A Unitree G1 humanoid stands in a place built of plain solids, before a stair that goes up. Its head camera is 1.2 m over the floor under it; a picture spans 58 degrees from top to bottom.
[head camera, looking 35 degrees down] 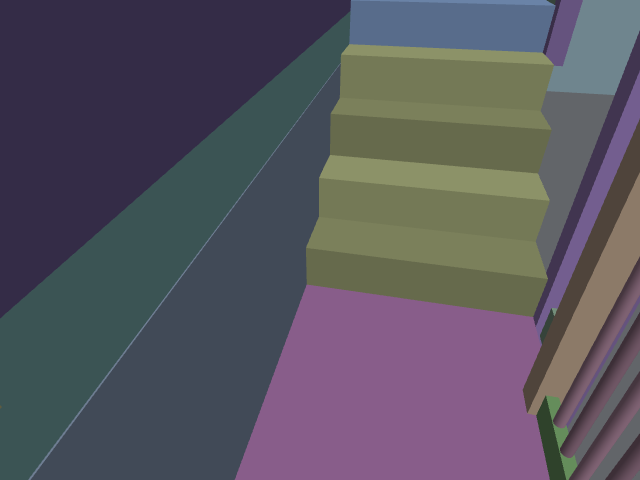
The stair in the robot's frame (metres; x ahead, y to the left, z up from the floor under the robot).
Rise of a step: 0.19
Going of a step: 0.24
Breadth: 0.90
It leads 12 degrees to the right of straight ahead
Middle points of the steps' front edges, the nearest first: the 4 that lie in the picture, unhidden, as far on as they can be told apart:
1.29 -0.38 0.19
1.52 -0.43 0.38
1.75 -0.48 0.57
1.98 -0.53 0.77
